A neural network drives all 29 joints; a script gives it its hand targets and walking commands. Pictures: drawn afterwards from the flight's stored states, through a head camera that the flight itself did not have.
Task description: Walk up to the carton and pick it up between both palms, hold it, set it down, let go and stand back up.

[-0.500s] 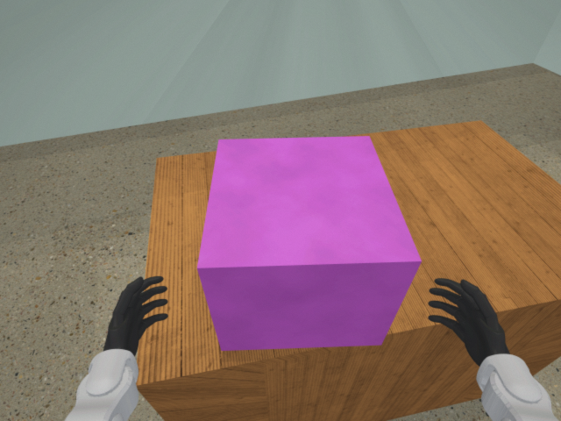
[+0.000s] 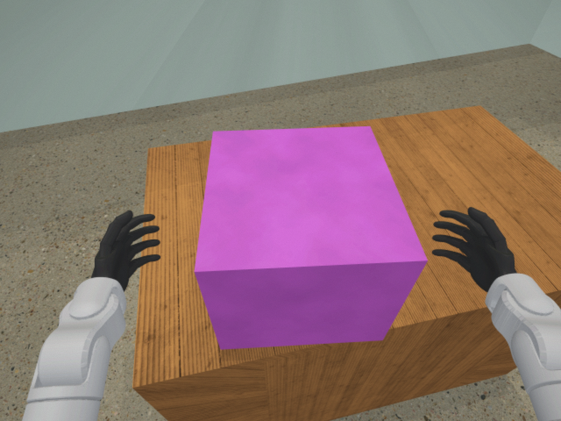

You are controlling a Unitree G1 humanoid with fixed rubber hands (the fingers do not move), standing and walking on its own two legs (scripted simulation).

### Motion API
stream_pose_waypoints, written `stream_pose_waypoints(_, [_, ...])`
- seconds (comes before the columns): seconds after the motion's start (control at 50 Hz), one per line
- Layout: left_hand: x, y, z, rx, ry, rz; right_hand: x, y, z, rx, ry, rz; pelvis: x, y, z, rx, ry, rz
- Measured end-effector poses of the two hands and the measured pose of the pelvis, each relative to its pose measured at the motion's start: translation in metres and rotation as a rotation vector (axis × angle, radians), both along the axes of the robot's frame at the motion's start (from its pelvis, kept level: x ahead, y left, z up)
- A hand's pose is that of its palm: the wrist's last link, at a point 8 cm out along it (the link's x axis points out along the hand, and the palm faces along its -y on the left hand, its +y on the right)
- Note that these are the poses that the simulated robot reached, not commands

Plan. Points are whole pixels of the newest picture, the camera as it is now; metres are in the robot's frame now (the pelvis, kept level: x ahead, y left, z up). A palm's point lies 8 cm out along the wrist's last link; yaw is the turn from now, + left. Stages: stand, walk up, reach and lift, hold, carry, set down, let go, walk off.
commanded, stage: reach and lift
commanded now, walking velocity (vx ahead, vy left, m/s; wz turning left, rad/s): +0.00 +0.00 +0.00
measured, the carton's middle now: (297, 235) +0.43 -0.02 +0.02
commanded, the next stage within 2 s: none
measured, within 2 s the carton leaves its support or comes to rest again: neither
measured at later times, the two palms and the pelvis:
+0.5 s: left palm (115, 207) +0.37 +0.23 +0.15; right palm (487, 200) +0.38 -0.27 +0.15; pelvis -0.01 -0.01 +0.00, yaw +1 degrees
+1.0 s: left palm (130, 221) +0.39 +0.23 +0.11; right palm (452, 209) +0.41 -0.24 +0.11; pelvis -0.01 -0.01 +0.00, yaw +3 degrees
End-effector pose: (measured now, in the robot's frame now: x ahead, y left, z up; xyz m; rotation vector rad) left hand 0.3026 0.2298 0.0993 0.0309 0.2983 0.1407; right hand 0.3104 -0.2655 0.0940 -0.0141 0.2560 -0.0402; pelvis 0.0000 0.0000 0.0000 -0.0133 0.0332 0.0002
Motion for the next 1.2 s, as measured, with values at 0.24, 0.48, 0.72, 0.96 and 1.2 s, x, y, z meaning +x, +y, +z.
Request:
stream_pose_waypoints(0.24, [0.032,0.002,0.026,-0.004,0.001,0.008,0.037,0.0,0.026,0.009,0.001,0.0,-0.002,-0.006,-0.001,0.002,0.025,0.014])
stream_pose_waypoints(0.48, [0.064,0.001,0.05,-0.011,0.003,0.022,0.068,-0.001,0.053,0.018,-0.001,-0.009,-0.007,-0.012,-0.002,0.006,0.051,0.02])
stream_pose_waypoints(0.72, [0.09,0.0,0.073,0.0,0.002,0.028,0.099,0.004,0.077,0.028,-0.002,-0.019,-0.012,-0.013,-0.002,0.006,0.085,0.033])
stream_pose_waypoints(0.96, [0.088,0.001,0.024,0.011,0.021,0.024,0.099,0.018,0.029,0.004,0.032,-0.032,-0.007,-0.011,-0.002,-0.002,0.08,0.052])
stream_pose_waypoints(1.2, [0.077,-0.01,-0.039,0.021,0.033,0.026,0.096,0.033,-0.035,0.003,0.025,-0.024,-0.005,-0.007,-0.008,-0.016,0.167,0.047])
